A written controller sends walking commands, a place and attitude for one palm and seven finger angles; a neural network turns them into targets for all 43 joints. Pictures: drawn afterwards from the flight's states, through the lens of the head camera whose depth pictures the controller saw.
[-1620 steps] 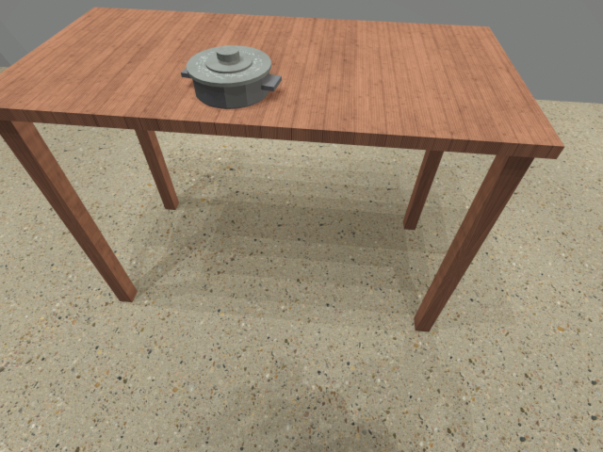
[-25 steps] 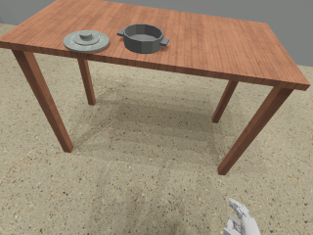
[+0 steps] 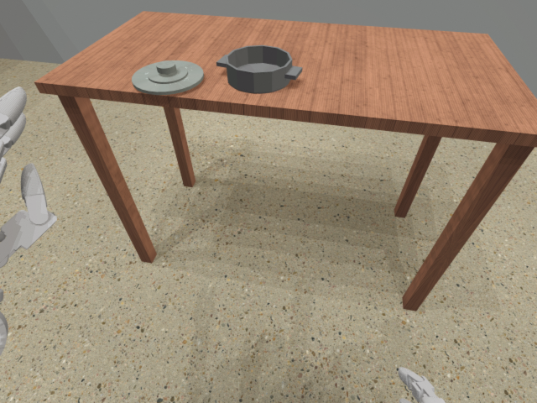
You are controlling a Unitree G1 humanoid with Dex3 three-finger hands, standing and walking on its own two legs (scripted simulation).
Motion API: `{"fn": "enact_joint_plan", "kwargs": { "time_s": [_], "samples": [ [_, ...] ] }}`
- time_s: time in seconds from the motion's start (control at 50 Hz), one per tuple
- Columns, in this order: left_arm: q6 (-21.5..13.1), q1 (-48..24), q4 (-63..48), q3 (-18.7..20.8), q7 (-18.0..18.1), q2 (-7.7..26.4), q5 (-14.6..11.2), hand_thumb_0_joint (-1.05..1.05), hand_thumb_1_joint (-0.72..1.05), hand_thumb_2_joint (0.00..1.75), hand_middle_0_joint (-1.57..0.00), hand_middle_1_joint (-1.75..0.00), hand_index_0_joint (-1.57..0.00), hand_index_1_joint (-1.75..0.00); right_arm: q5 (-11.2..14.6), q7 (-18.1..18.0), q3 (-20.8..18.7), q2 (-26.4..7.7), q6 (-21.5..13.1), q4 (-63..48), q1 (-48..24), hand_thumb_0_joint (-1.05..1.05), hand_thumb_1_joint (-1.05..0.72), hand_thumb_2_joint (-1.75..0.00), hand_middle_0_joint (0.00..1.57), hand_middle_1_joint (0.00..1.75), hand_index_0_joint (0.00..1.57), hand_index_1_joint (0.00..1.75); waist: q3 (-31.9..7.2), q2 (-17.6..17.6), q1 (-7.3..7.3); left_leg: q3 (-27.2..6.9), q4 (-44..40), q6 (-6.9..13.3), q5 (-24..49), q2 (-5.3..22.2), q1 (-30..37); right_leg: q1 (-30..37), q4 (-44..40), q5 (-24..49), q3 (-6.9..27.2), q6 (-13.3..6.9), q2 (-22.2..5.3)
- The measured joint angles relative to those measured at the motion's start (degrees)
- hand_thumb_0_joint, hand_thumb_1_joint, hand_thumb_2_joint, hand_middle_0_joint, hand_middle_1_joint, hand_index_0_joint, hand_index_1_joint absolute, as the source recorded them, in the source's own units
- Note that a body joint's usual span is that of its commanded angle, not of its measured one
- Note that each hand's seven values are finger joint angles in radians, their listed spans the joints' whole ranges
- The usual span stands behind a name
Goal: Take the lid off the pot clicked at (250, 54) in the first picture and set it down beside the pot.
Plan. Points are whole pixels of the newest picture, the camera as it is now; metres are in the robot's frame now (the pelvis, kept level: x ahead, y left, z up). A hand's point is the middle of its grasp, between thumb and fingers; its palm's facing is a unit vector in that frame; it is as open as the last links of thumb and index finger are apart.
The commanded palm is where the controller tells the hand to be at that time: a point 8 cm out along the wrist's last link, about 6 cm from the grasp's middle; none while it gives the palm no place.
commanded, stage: stop stepping back and stand still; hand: left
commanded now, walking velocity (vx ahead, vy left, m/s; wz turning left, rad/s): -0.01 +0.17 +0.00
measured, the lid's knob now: (166, 67) +0.83 +0.30 +0.13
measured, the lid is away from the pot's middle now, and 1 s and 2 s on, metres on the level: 0.23 0.23 0.23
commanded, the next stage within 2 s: let the arm hang, fingers relaxed in 0.88 s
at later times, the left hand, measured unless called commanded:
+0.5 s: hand out of the picture +0.02 +0.21 -0.15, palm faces +0.00 -0.95 -0.32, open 7.2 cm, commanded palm none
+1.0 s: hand out of the picture +0.10 +0.18 -0.15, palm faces +0.00 -0.97 -0.23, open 7.3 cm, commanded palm none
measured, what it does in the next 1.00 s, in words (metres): steps on the spot: right foot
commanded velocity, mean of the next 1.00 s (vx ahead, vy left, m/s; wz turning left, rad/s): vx -0.03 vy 0.02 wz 0.00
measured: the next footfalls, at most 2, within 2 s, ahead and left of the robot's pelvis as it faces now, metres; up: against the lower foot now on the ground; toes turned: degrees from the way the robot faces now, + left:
right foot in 0.40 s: +0.02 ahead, -0.12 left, +0.00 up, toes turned -1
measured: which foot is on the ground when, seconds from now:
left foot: down 0.00-1.00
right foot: down 0.00-0.26, up 0.28-0.38, down 0.40-1.00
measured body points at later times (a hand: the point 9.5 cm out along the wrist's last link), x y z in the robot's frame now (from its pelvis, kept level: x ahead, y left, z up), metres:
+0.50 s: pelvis +0.02 -0.01 +0.01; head +0.06 -0.03 +0.46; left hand +0.02 +0.26 -0.12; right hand +0.04 -0.25 -0.15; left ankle +0.04 +0.14 -0.72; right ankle -0.02 -0.12 -0.72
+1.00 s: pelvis +0.04 +0.00 +0.02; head +0.06 +0.00 +0.47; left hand +0.10 +0.24 -0.13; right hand +0.04 -0.22 -0.14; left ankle +0.04 +0.14 -0.72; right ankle -0.02 -0.12 -0.72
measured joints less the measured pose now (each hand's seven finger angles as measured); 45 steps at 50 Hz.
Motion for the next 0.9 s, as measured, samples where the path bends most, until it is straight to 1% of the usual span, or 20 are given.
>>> {"fn": "enact_joint_plan", "kwargs": {
  "time_s": [0.02, 0.06, 0.08, 0.12, 0.14, 0.16, 0.18, 0.2, 0.22, 0.24, 0.28, 0.3, 0.34, 0.36, 0.4, 0.44, 0.48, 0.58, 0.72, 0.9],
  "samples": [
    [2.02, -1.17, 7.53, -4.49, -1.53, -2.53, 1.13, 0.0, 0.89, 0.9, -0.2, -0.3, -0.2, -0.3, -0.21, 0.22, -0.62, -1.56, 0.87, 2.0, -0.51, 0.01, -0.9, -0.9, 0.21, 0.31, 0.2, 0.3, -1.09, 1.76, 0.23, 0.01, 3.42, -0.02, -2.9, 0.45, -1.83, -0.86, 1.72, -2.97, -0.45, 0.22, -0.09],
    [6.92, -2.67, 24.88, -12.13, -3.74, -8.34, 2.29, 0.0, 0.9, 0.9, -0.2, -0.3, -0.2, -0.3, -0.53, 0.53, -1.64, -4.52, 3.82, 4.94, -0.83, 0.01, -0.9, -0.9, 0.21, 0.31, 0.2, 0.3, -2.25, 5.28, -0.67, 0.38, 7.6, 0.2, -6.44, 0.45, -2.96, -0.71, 5.01, -5.25, -2.15, 1.14, -0.79],
    [9.16, -2.88, 33.25, -15.09, -4.2, -10.81, 2.63, 0.0, 0.9, 0.9, -0.2, -0.3, -0.2, -0.3, -0.91, 0.66, -1.95, -5.51, 4.97, 5.89, -0.69, 0.01, -0.9, -0.9, 0.21, 0.3, 0.2, 0.3, -2.37, 6.05, -1.03, 0.84, 9.88, 0.31, -7.48, -0.11, -3.14, -0.13, 5.91, -5.56, -2.54, 1.67, -1.37],
    [12.31, -2.58, 47.94, -19.34, -4.19, -14.99, 2.97, 0.0, 0.9, 0.9, -0.2, -0.3, -0.2, -0.3, -1.63, 0.74, -2.22, -6.22, 6.64, 7.48, -0.64, 0.01, -0.9, -0.9, 0.2, 0.3, 0.2, 0.3, -1.28, 5.49, -1.26, 1.68, 14.62, 0.78, -9.72, -1.41, -3.23, 1.3, 7.07, -6.53, -2.42, 2.02, -2.27],
    [13.47, -2.01, 53.94, -20.72, -4.01, -16.64, 2.99, 0.0, 0.9, 0.9, -0.2, -0.3, -0.2, -0.3, -1.81, 0.73, -2.21, -6.0, 7.47, 7.91, -0.72, 0.01, -0.9, -0.9, 0.2, 0.3, 0.2, 0.3, -0.17, 4.42, -1.32, 1.98, 15.0, 1.03, -10.23, -1.91, -2.82, 2.04, 7.28, -6.92, -2.14, 2.05, -2.52],
    [14.35, -1.17, 59.02, -21.76, -3.89, -17.9, 2.93, 0.01, 0.9, 0.9, -0.2, -0.3, -0.2, -0.3, -1.9, 0.74, -2.13, -5.49, 8.17, 8.14, -0.88, 0.01, -0.9, -0.9, 0.2, 0.3, 0.2, 0.3, 1.2, 2.99, -1.39, 2.21, 13.08, 1.18, -9.46, -2.3, -1.92, 2.66, 7.33, -7.14, -1.77, 2.08, -2.65],
    [14.93, -0.15, 63.35, -22.61, -3.9, -18.78, 2.75, 0.01, 0.91, 0.9, -0.2, -0.3, -0.2, -0.3, -1.93, 0.82, -1.99, -4.88, 8.57, 8.22, -1.01, 0.01, -0.9, -0.9, 0.2, 0.3, 0.2, 0.3, 2.73, 1.48, -1.51, 2.33, 9.21, 1.28, -6.13, -2.49, -0.63, 3.12, 7.35, -7.25, -1.44, 2.16, -2.59],
    [15.27, 1.02, 66.91, -23.38, -4.07, -19.5, 2.44, 0.01, 0.91, 0.9, -0.2, -0.3, -0.2, -0.3, -1.91, 0.95, -1.73, -4.53, 8.57, 8.06, -0.93, 0.01, -0.9, -0.9, 0.2, 0.3, 0.2, 0.3, 4.21, 0.52, -1.6, 1.91, 4.72, 1.5, 1.25, -2.19, 0.65, 3.33, 7.44, -7.32, -1.39, 2.26, -2.03],
    [15.05, 1.9, 69.57, -22.9, -3.84, -19.96, 1.25, 0.0, 0.92, 0.89, -0.2, -0.3, -0.2, -0.3, -1.87, 0.91, -1.53, -4.02, 8.31, 8.2, -0.81, 0.01, -0.9, -0.9, 0.2, 0.3, 0.2, 0.3, 5.57, -0.55, -1.67, 1.64, 4.16, 1.14, 4.55, -1.77, 0.55, 3.26, 7.51, -7.33, -1.43, 2.37, -1.53],
    [14.23, 2.04, 70.84, -20.99, -2.94, -19.45, 0.09, -0.03, 0.96, 0.89, -0.21, -0.3, -0.21, -0.3, -1.86, 0.68, -1.32, -3.27, 8.1, 8.55, -0.4, 0.01, -0.9, -0.9, 0.2, 0.3, 0.2, 0.3, 6.76, -1.72, -1.31, 1.46, 4.7, 0.8, 3.93, -1.44, 0.13, 3.23, 7.08, -7.01, -1.52, 2.48, -1.17],
    [13.69, 2.08, 73.8, -20.34, -2.82, -16.43, 0.16, -0.06, 1.0, 0.89, -0.21, -0.3, -0.21, -0.3, -2.01, 0.38, -0.64, -1.89, 8.08, 9.75, 0.43, 0.01, -0.9, -0.9, 0.2, 0.3, 0.2, 0.3, 8.29, -3.81, -0.37, 1.76, 3.48, 0.29, 1.84, -1.07, 0.48, 3.23, 5.61, -6.87, -0.58, 2.0, -0.19],
    [13.74, 2.22, 75.42, -20.19, -3.04, -15.23, 0.29, -0.06, 1.01, 0.89, -0.21, -0.3, -0.21, -0.3, -2.09, 0.18, -0.49, -1.45, 8.15, 10.25, 0.86, 0.01, -0.9, -0.9, 0.2, 0.3, 0.2, 0.3, 8.48, -4.14, -0.27, 1.78, 2.44, 0.12, 1.77, -0.91, 0.45, 2.91, 5.38, -7.35, -0.15, 1.8, 0.4],
    [13.9, 2.4, 78.48, -20.36, -3.47, -13.63, 0.31, -0.05, 1.0, 0.89, -0.21, -0.3, -0.21, -0.3, -2.05, -0.44, -0.47, -1.03, 8.36, 11.01, 1.43, 0.01, -0.9, -0.9, 0.2, 0.3, 0.2, 0.3, 8.88, -3.5, -0.38, 1.72, 0.16, -0.09, 2.93, -0.57, 0.6, 2.45, 5.55, -8.17, 0.62, 1.42, 1.57],
    [13.84, 2.53, 79.73, -20.53, -3.67, -13.18, 0.31, -0.05, 0.99, 0.89, -0.21, -0.3, -0.21, -0.3, -1.98, -0.73, -0.53, -0.98, 8.46, 11.48, 1.63, 0.01, -0.9, -0.9, 0.2, 0.3, 0.2, 0.3, 9.06, -2.79, -0.44, 1.66, -0.92, -0.17, 3.67, -0.44, 0.81, 2.97, 3.89, -7.1, 0.71, 1.33, 1.94],
    [13.14, 3.08, 81.64, -20.9, -3.84, -12.57, 0.43, -0.04, 0.98, 0.89, -0.21, -0.3, -0.21, -0.3, -1.6, -1.03, -0.63, -0.94, 8.75, 12.65, 1.81, 0.01, -0.9, -0.9, 0.2, 0.3, 0.2, 0.3, 9.24, -1.55, -0.35, 1.9, -2.14, -0.48, 4.48, -0.36, 1.29, 4.93, -1.67, -0.31, 1.23, 0.96, 2.26],
    [12.49, 3.19, 83.74, -21.48, -3.61, -12.81, 0.52, -0.02, 0.96, 0.89, -0.21, -0.3, -0.2, -0.3, -1.14, -0.99, -0.96, -1.03, 9.28, 14.21, 1.52, 0.01, -0.9, -0.9, 0.2, 0.3, 0.2, 0.3, 9.42, 0.46, -0.68, 1.64, -3.39, -0.76, 4.96, 0.08, 2.42, 6.18, -2.96, -0.49, 0.98, 0.42, 2.8],
    [12.21, 3.14, 85.36, -22.11, -3.45, -13.36, 0.62, -0.01, 0.94, 0.89, -0.2, -0.3, -0.2, -0.3, -1.04, -0.66, -1.18, -1.02, 9.72, 15.58, 1.59, 0.0, -0.9, -0.9, 0.2, 0.3, 0.2, 0.3, 8.76, 1.91, -0.94, 1.57, -5.15, -0.48, 5.58, 0.07, 3.59, 7.38, -4.56, -1.1, 0.84, 0.21, 2.89],
    [11.43, 1.43, 87.62, -22.97, -2.95, -15.53, 0.58, 0.0, 0.92, 0.9, -0.2, -0.3, -0.2, -0.3, -1.1, -0.25, -1.08, -0.43, 9.79, 18.77, 1.03, 0.0, -0.9, -0.9, 0.2, 0.3, 0.2, 0.3, 8.02, 3.6, -1.01, 2.27, -8.33, -0.64, 6.64, 0.17, 6.47, 10.0, -7.88, 0.02, 1.44, 0.35, 3.01],
    [10.63, -2.23, 88.53, -23.23, -2.62, -18.45, 0.39, 0.01, 0.91, 0.9, -0.2, -0.3, -0.2, -0.3, -1.09, -0.73, -0.67, 1.26, 8.79, 21.85, -0.05, 0.0, -0.91, -0.9, 0.2, 0.3, 0.2, 0.3, 7.49, 2.64, -1.18, 3.39, -10.56, -0.62, 6.99, 0.42, 9.14, 12.4, -10.58, 1.1, 2.46, 0.65, 3.2],
    [10.34, -4.41, 89.46, -22.33, -2.7, -17.93, 0.38, 0.0, 0.93, 0.9, -0.21, -0.3, -0.2, -0.3, -1.22, -1.18, -0.91, 1.94, 7.91, 23.65, -0.16, 0.0, -0.91, -0.9, 0.2, 0.3, 0.2, 0.3, 6.98, 0.87, -1.5, 3.79, -11.57, -0.5, 6.8, 0.51, 10.42, 13.98, -12.59, 1.61, 2.79, 0.82, 3.28]
  ]
}}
